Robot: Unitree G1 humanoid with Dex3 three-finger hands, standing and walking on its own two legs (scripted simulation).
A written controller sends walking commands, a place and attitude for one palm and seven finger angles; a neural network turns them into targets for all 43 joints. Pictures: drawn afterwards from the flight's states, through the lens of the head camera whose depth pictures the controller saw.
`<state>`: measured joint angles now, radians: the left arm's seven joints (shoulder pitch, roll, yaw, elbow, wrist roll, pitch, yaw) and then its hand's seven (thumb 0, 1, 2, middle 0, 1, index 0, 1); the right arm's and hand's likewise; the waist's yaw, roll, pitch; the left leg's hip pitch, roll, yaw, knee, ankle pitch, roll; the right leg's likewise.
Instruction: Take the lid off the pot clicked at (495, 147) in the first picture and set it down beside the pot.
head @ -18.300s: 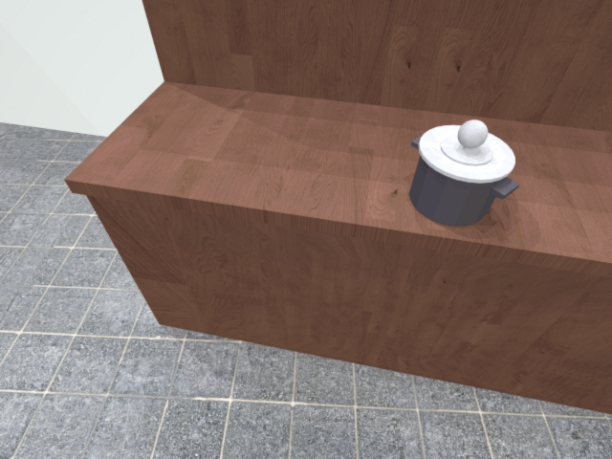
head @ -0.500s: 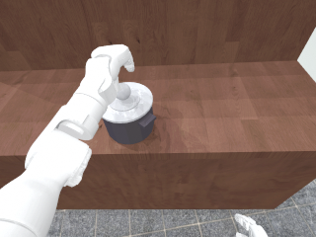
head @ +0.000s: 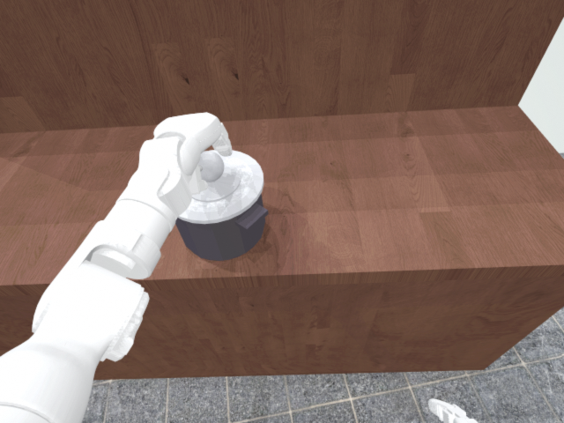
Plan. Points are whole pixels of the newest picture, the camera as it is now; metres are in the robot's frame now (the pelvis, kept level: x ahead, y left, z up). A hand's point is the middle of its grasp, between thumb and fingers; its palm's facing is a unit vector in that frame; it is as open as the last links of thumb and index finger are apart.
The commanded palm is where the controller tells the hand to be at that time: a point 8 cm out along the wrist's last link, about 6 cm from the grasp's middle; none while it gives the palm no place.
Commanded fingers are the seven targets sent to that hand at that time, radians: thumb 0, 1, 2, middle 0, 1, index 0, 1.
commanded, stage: lower the open fingers around the knob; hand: left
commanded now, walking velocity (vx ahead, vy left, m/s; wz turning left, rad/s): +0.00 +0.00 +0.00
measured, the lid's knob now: (208, 166) +0.49 +0.12 +0.10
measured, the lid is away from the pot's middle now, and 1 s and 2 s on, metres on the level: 0.00 0.00 0.00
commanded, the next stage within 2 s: close the fingers and squeeze the knob in 0.22 s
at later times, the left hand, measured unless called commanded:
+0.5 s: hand (193, 170) +0.45 +0.13 +0.13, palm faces -0.29 -0.06 -0.95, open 10.4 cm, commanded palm +0.44 +0.13 +0.19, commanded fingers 0.00 -0.12 1.14 -0.61 -0.60 -0.61 -0.60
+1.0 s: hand (201, 166) +0.46 +0.12 +0.13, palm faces -0.28 -0.07 -0.96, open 8.3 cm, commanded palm +0.44 +0.13 +0.19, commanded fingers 0.00 0.20 0.97 -0.68 -0.95 -0.68 -0.95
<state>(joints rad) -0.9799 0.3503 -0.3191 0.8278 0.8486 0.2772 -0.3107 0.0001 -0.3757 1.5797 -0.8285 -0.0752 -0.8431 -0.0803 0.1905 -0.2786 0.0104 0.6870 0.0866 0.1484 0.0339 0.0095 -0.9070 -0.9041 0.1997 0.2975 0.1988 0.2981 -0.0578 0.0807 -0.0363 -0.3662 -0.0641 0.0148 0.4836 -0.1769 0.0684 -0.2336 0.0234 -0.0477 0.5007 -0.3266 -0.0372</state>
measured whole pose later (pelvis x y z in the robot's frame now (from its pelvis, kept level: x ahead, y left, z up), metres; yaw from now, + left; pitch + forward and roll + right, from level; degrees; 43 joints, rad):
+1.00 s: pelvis +0.00 +0.01 +0.00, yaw +0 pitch +5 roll +0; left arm -0.99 0.33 -0.33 0.84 0.86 0.29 -0.27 0.00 0.07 1.06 -0.62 -0.83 -0.65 -0.85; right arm 0.21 -0.27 0.00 0.69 0.08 0.15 0.04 0.01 -0.91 -0.90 0.20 0.30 0.20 0.30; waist -0.06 0.09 -0.05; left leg -0.38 -0.07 0.03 0.48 -0.18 0.08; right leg -0.25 0.01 -0.03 0.50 -0.33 -0.02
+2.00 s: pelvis +0.00 +0.00 +0.00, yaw -1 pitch +4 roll +0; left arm -0.99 0.37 -0.31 0.82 0.86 0.28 -0.31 -0.01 0.14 0.95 -0.61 -0.88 -0.70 -0.94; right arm 0.20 -0.28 0.01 0.68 0.09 0.16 0.03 0.01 -0.91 -0.90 0.20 0.30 0.20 0.30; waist -0.07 0.08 -0.03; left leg -0.38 -0.06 0.02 0.49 -0.18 0.07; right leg -0.24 0.03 -0.04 0.49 -0.32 -0.03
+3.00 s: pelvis +0.00 +0.02 +0.00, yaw +1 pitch +3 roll -1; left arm -1.21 0.36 -0.35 0.83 0.87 0.35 -0.44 0.03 0.14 0.94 -0.61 -0.86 -0.73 -0.94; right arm 0.19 -0.27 0.02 0.70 0.07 0.09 0.03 0.01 -0.91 -0.90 0.20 0.30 0.20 0.30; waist -0.05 0.08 -0.02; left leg -0.35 -0.09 0.01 0.45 -0.15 0.09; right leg -0.22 0.00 -0.05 0.47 -0.31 -0.02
